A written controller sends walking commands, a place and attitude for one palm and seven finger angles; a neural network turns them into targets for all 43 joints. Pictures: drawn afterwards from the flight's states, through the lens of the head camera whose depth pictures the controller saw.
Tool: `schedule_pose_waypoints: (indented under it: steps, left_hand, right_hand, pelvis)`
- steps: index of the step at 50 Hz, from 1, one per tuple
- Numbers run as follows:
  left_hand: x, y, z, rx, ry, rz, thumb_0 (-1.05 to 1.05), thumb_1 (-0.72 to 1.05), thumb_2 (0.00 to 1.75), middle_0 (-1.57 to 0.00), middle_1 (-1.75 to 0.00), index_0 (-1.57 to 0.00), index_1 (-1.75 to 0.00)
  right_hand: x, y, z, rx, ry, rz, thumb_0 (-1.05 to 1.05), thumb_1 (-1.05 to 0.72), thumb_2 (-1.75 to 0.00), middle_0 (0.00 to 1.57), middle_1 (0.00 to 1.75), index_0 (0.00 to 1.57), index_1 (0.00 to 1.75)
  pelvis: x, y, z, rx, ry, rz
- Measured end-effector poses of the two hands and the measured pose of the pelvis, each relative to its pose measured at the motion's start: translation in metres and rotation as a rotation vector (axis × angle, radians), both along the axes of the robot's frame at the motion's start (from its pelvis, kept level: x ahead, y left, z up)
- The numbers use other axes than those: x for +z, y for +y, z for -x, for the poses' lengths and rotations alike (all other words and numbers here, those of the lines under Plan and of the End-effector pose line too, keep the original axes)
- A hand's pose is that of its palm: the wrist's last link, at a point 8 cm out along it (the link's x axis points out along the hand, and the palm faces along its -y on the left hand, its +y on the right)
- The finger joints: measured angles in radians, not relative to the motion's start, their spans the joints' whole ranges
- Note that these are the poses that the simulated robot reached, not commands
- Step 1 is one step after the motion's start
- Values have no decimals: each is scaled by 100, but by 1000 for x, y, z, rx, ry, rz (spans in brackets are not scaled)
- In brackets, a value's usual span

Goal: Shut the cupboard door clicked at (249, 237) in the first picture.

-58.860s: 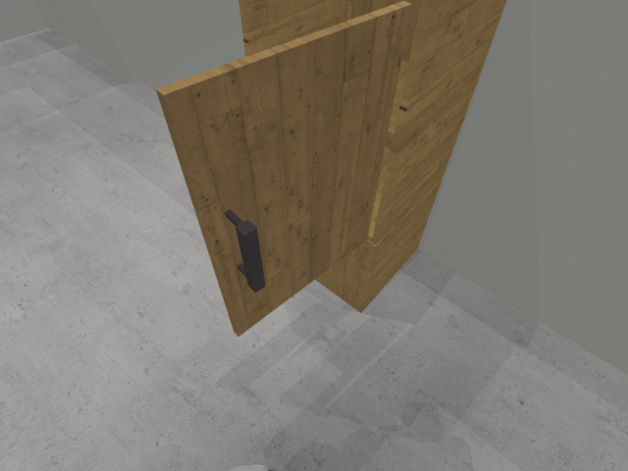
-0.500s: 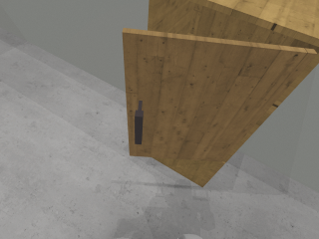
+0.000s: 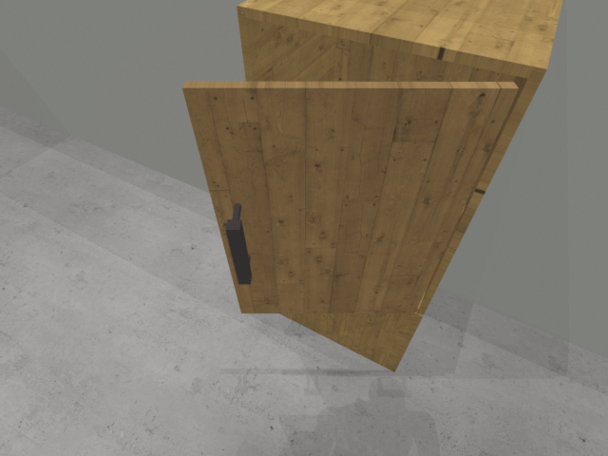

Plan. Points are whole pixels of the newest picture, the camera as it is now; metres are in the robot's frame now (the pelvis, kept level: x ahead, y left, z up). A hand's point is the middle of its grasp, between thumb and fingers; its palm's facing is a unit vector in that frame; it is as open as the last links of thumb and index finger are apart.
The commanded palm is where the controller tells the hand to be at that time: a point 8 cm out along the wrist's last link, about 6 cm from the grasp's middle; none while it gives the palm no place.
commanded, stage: look again from close up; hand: left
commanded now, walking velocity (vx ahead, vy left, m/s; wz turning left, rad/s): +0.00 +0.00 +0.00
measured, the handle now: (241, 245) +0.47 +0.14 -0.04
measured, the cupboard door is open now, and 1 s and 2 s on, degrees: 29 29 29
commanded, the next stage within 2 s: shuffle to correct the standing spot in 0.58 s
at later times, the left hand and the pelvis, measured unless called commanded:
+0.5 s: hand out of the picture +0.02 +0.24 -0.18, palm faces -0.01 -0.97 -0.26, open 7.4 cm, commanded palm none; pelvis +0.00 +0.04 -0.01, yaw -2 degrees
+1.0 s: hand out of the picture +0.00 +0.18 -0.19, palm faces -0.01 -0.98 -0.20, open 7.4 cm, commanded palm none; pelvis +0.01 -0.01 -0.01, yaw +0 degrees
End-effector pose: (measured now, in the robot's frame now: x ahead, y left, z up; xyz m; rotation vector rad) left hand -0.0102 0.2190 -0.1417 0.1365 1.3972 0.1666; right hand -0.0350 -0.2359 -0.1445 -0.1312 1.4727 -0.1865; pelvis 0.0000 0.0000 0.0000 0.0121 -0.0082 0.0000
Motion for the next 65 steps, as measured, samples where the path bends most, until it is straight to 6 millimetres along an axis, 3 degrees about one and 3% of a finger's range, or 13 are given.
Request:
schedule_pose_waypoints:
  steps: [8,14,19,25,33,39,46,51,58,65]
  left_hand:
    - [-22,12,12,4,46,25,1,91,90,-20,-30,-20,-30]
    - [-22,35,-1,-14,7,1,1,90,90,-20,-30,-20,-30]
    - [-16,54,-14,-35,-35,-35,1,90,90,-20,-30,-20,-30]
    - [-7,67,-23,-60,-58,-67,1,90,90,-20,-30,-20,-30]
    - [-2,67,-24,-81,-46,-78,1,90,90,-20,-30,-20,-30]
    - [-4,56,-23,-91,-25,-63,1,90,90,-20,-30,-20,-30]
    - [-11,27,-15,-69,12,-28,1,90,90,-20,-30,-20,-30]
    - [-14,0,-5,-30,40,-4,1,90,90,-20,-30,-20,-30]
    - [-31,-30,8,11,114,50,1,90,90,-20,-30,-20,-30]
    - [-28,-48,-23,4,35,13,1,90,90,-20,-30,-20,-30]
  right_hand:
    - [-2,23,-61,69,-131,26,1,-91,-90,20,30,20,30]
    - [-5,45,-102,104,-260,16,1,-92,-90,20,30,20,30]
    - [-3,61,-119,112,-316,-19,1,-92,-90,20,30,20,30]
    - [-2,64,-115,102,-317,-37,1,-91,-90,20,30,20,30]
    - [-2,39,-82,73,-231,1,1,-91,-90,20,30,20,30]
    - [0,17,-57,51,-157,37,1,-91,-90,20,30,20,30]
    - [-3,3,-40,39,-80,29,1,-91,-90,20,30,20,30]
    - [-8,-7,-43,45,-55,20,1,-91,-90,20,30,20,30]
    - [-11,-17,-74,51,-93,47,1,-91,-90,20,30,20,30]
    - [-22,-40,-85,40,-121,26,1,-91,-90,20,30,20,30]
  pelvis:
    - [-12,20,-6,-2,7,32]
    - [-17,36,-5,-8,8,29]
    - [-16,41,-2,-20,5,21]
    - [-12,42,0,-31,12,10]
    - [-9,36,2,-34,19,2]
    - [-7,27,3,-29,18,1]
    - [-9,7,-3,-3,31,0]
    - [-12,-10,-12,8,36,14]
    - [-21,-24,-29,4,26,14]
    - [-25,-51,-30,-7,28,-2]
